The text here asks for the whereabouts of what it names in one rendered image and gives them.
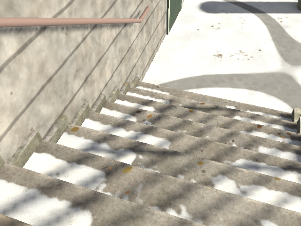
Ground stairs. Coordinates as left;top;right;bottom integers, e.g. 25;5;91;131
0;81;301;226

